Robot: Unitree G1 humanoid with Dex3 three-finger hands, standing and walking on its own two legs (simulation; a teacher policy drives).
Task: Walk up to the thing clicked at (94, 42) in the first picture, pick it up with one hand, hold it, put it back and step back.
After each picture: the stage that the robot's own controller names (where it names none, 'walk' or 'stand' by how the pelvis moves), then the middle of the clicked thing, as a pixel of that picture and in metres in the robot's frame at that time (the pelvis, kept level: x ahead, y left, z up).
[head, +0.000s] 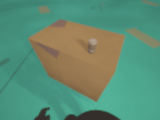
stand; (92, 46) +0.60 +0.02 +0.07
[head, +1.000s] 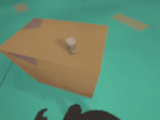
walk; (71, 46) +0.51 +0.17 +0.08
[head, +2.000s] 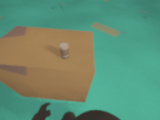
stand; (64, 51) +0.49 +0.22 +0.08
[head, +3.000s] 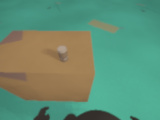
stand; (63, 54) +0.47 +0.22 +0.07
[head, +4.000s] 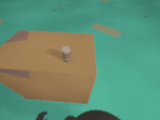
stand; (66, 54) +0.48 +0.21 +0.06
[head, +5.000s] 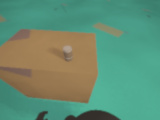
stand; (68, 53) +0.49 +0.20 +0.06
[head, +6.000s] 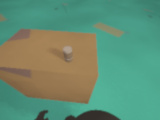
stand; (68, 54) +0.48 +0.19 +0.06
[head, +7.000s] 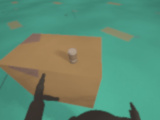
rise first; (72, 56) +0.48 +0.19 +0.07
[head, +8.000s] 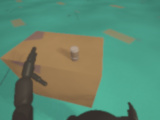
go down; (74, 54) +0.51 +0.17 +0.07
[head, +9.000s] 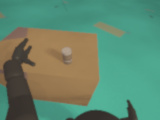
go down; (67, 56) +0.45 +0.18 +0.08
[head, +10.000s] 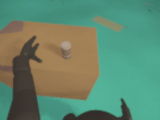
close in; (66, 50) +0.48 +0.17 +0.09
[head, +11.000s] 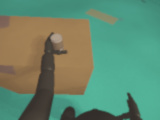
close; (58, 44) +0.50 +0.20 +0.12
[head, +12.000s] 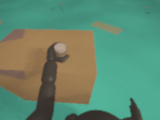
lift; (61, 53) +0.41 +0.19 +0.16
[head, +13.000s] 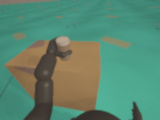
lift; (64, 49) +0.33 +0.17 +0.29
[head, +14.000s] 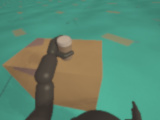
hold; (65, 49) +0.32 +0.16 +0.29
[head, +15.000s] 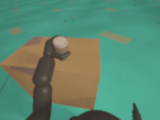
hold; (61, 49) +0.32 +0.17 +0.28
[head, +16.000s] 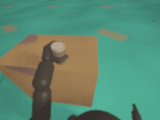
hold; (59, 53) +0.33 +0.19 +0.24
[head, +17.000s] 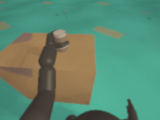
crouch; (61, 41) +0.43 +0.19 +0.25
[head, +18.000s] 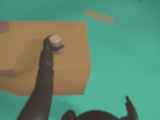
lower; (57, 45) +0.49 +0.19 +0.11
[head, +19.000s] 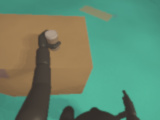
lower; (53, 41) +0.51 +0.20 +0.12
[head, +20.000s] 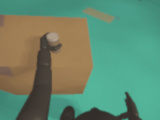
lower; (54, 43) +0.50 +0.21 +0.12
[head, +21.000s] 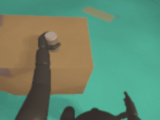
lower; (52, 42) +0.50 +0.21 +0.12
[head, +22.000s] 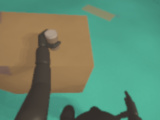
loosen; (52, 40) +0.51 +0.21 +0.12
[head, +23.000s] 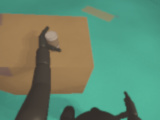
withdraw; (53, 42) +0.50 +0.21 +0.12
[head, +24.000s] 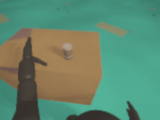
sink last; (68, 51) +0.48 +0.19 +0.10
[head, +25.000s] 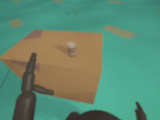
stand; (71, 49) +0.53 +0.21 +0.09
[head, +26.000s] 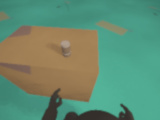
stand; (66, 49) +0.51 +0.21 +0.09
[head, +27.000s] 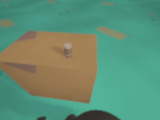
stand; (68, 50) +0.55 +0.22 +0.07
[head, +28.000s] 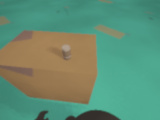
stand; (66, 52) +0.51 +0.22 +0.06
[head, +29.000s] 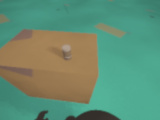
stand; (67, 52) +0.50 +0.21 +0.06
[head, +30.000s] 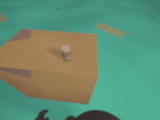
stand; (66, 53) +0.49 +0.21 +0.06
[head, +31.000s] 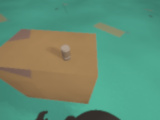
stand; (66, 53) +0.49 +0.21 +0.06
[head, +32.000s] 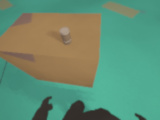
walk; (66, 36) +0.57 +0.23 +0.08
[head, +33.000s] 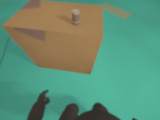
walk; (75, 17) +0.80 +0.19 +0.10
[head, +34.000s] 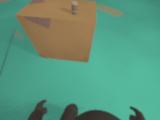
walk; (74, 8) +1.07 +0.27 +0.09
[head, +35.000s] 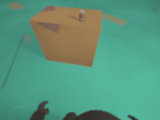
stand; (81, 15) +1.11 +0.19 +0.08
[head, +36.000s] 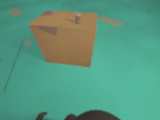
stand; (78, 18) +1.16 +0.22 +0.06
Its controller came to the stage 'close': yes
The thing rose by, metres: 0.22
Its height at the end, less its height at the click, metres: +0.00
